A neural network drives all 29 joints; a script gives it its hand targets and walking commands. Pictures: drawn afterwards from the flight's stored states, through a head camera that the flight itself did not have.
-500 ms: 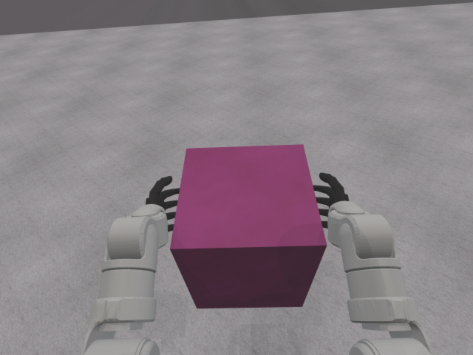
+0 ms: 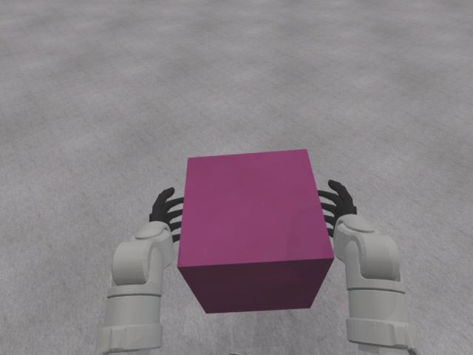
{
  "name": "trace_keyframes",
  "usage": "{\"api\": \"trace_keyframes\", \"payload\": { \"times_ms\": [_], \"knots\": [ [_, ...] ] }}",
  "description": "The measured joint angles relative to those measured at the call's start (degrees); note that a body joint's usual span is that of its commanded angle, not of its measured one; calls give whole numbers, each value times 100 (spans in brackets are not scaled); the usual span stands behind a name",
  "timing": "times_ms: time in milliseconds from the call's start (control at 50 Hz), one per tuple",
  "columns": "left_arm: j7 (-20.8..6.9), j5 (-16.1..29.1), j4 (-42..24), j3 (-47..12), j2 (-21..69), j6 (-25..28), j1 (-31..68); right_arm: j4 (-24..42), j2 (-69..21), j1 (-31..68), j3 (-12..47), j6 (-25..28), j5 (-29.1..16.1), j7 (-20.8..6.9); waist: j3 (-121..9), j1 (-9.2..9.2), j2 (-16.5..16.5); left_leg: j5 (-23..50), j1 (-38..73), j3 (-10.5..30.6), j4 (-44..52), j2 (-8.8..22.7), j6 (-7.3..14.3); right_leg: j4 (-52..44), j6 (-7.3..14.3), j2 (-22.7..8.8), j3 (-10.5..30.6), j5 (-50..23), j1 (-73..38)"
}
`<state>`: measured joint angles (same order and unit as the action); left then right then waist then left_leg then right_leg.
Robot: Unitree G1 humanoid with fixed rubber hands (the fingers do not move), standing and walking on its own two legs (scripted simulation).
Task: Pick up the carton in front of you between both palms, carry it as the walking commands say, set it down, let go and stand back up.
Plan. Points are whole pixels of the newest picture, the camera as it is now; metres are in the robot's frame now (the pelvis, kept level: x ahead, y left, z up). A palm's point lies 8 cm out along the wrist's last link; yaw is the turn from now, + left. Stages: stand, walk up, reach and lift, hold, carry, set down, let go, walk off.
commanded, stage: carry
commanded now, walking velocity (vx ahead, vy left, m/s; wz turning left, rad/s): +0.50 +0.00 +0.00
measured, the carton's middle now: (252, 237) +0.35 +0.06 +0.00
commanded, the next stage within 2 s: none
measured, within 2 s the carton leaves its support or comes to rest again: neither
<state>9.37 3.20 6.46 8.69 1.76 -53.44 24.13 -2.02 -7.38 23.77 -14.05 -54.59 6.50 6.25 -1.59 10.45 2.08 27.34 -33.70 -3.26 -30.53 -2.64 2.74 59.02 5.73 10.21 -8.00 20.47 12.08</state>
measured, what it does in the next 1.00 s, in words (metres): goes down: left foot 0.15 m lower, then right foot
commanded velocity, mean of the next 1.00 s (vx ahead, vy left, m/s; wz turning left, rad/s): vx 0.50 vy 0.00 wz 0.00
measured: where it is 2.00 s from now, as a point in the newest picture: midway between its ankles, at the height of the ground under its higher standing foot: (264, 174)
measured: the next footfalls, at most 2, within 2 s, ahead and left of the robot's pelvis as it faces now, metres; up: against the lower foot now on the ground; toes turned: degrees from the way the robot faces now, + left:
left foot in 0.02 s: +0.20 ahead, +0.03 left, -0.15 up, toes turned -2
right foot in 0.36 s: +0.48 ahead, -0.09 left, -0.15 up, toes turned -1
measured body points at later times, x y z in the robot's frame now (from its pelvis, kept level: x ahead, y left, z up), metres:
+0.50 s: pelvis +0.38 +0.00 -0.06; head +0.45 +0.03 +0.38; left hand +0.71 +0.19 -0.02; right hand +0.76 -0.11 +0.00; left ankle +0.28 +0.08 -0.70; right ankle +0.44 -0.09 -0.80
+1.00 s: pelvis +0.70 +0.07 -0.05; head +0.65 +0.08 +0.40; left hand +0.96 +0.22 +0.03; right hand +0.96 -0.08 +0.03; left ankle +0.61 +0.15 -0.80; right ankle +0.80 -0.06 -0.75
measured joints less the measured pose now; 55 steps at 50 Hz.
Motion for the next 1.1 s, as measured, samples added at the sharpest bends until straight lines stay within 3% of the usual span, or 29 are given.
{"api": "trace_keyframes", "payload": {
  "times_ms": [20, 40, 80, 100, 140, 200, 240, 280, 320, 360, 380, 420, 460, 480, 520, 560, 620, 680, 720, 740, 800, 840, 940, 1100],
  "knots": [
    [-2, 39, 65, -12, -53, 30, 114, 21, 14, 42, 30, 23, 70, -8, -130, -66, 78, 449, 308, 44, 603, 32, 101, 384, -123, -10, -78, 362, -185],
    [-42, 74, 154, -31, -185, 83, 277, -36, 16, 136, 106, 117, 154, -15, -226, -204, -60, -481, 548, -27, 513, -109, 301, 1011, -264, -165, 3, 799, -138],
    [-113, 87, 392, -29, -362, 119, 676, -220, 160, 430, 239, 193, 219, -1, -352, -624, -332, -3312, 710, -41, 219, -589, 614, 2338, -377, -416, 397, 1361, 594],
    [-99, 99, 344, -56, -417, 60, 815, -202, 308, 574, 327, 122, 100, 31, -308, -918, -310, -3979, 607, -15, 50, -774, 749, 2834, -407, -471, 597, 1499, 1105],
    [-40, 49, -38, -40, -394, -153, 918, 47, 585, 713, 525, -65, -350, 244, 58, -1534, -203, -4059, 389, -93, -470, -1044, 869, 3243, -342, -651, 1012, 1489, 2060],
    [-32, -107, -613, 338, 44, -432, 711, 509, 831, 551, 658, -376, -1047, 578, 490, -2091, 13, -4454, 664, -68, -721, -1143, 949, 2245, -354, -904, 1299, 991, 3044],
    [-96, -294, -856, 557, 282, -519, 488, 503, 821, 498, 669, -426, -1353, 772, 614, -2334, 37, -4765, 987, -26, -696, -1141, 967, 1358, -396, -1042, 1361, 549, 3421],
    [-234, -549, -931, 740, 462, -477, 247, 283, 764, 533, 667, -407, -1500, 854, 630, -2454, 29, -4992, 1400, 48, -528, -1094, 905, 185, -411, -1159, 1261, -220, 3468],
    [-294, -736, -1003, 818, 544, -438, 48, -42, 697, 592, 665, -273, -1548, 822, 549, -2397, -33, -5203, 1821, 103, -372, -1013, 839, -1053, -376, -1175, 1053, -1079, 3223],
    [-305, -886, -981, 740, 561, -393, -78, -248, 691, 553, 686, -146, -1439, 664, 377, -2170, -114, -5365, 2127, 124, -468, -910, 676, -2213, -295, -1118, 753, -1882, 2689],
    [-300, -955, -952, 667, 581, -356, -113, -290, 724, 533, 708, -107, -1356, 588, 286, -2038, -66, -5384, 2069, 143, -857, -794, 475, -2565, -278, -1070, 604, -1798, 2365],
    [-272, -1056, -838, 514, 564, -265, -11, -389, 799, 630, 646, -37, -1174, 369, 261, -1717, 13, -5371, 1448, 275, -2510, -508, -142, -2732, -267, -931, 339, -1431, 2055],
    [-264, -1003, -775, 351, 491, -263, 19, -429, 775, 633, 542, -1, -1016, 205, 236, -1366, -238, -5746, 750, 331, -3842, -368, -370, -2907, -232, -985, 243, -1256, 1735],
    [-220, -946, -833, 273, 456, -293, -66, -386, 718, 587, 513, -26, -923, 162, 199, -1204, -358, -5687, 488, 312, -3987, -256, -424, -3075, -285, -1034, 224, -1220, 1530],
    [-187, -852, -987, 196, 417, -348, -319, -251, 524, 412, 465, -90, -672, 51, 78, -904, -545, -5435, 164, 231, -3380, 2, -521, -3457, -358, -1132, 219, -1157, 1096],
    [-180, -754, -1088, 204, 409, -405, -576, -121, 278, 166, 396, -144, -412, -44, -81, -647, -671, -5121, 101, 158, -2099, 188, -535, -3775, -407, -1235, 256, -1061, 685],
    [-214, -649, -1173, 227, 422, -534, -879, 174, -37, -354, 379, -215, -62, -146, -308, -444, -667, -4127, 321, -74, -388, 317, -459, -3951, -548, -1361, 292, -749, 106],
    [-255, -565, -1274, 178, 461, -650, -999, 687, -163, -868, 447, -319, 100, -161, -477, -494, -416, -3049, 841, -397, 735, 421, -380, -3540, -735, -1376, 234, -108, -350],
    [-323, -585, -1253, 83, 362, -687, -1024, 756, -98, -1065, 668, -298, 159, -141, -630, -637, -498, -3274, 950, -545, 481, 301, 53, -2494, -788, -1543, 349, 387, -146],
    [-350, -577, -1241, 41, 311, -734, -1069, 784, -79, -1143, 759, -347, 166, -114, -683, -710, -519, -3507, 992, -597, 320, 269, 125, -1781, -769, -1532, 478, 561, 122],
    [-362, -647, -1491, -66, 414, -956, -1373, 1095, -25, -1472, 857, -629, 67, -73, -815, -946, -326, -3836, 1374, -631, 448, 343, 78, -232, -661, -1331, 485, 756, 944],
    [-359, -748, -1688, -118, 609, -1074, -1575, 1405, 2, -1760, 825, -798, -24, -75, -919, -1080, -226, -3872, 1704, -630, 774, 365, 57, 97, -661, -1316, 388, 466, 1422],
    [-407, -936, -2007, -441, 564, -1313, -1741, 1711, 9, -1919, 736, -1010, -180, -78, -1006, -1371, -117, -4029, 2516, -581, 1387, 398, -13, -645, -658, -1430, 273, -433, 2158],
    [-441, -1003, -2286, -337, 555, -1551, -1853, 1701, -2, -1689, 866, -1313, -125, -77, -1098, -1236, -138, -4901, 3641, -588, 1489, 459, -341, -2741, -617, -1532, -92, -1643, 1971]
  ]
}}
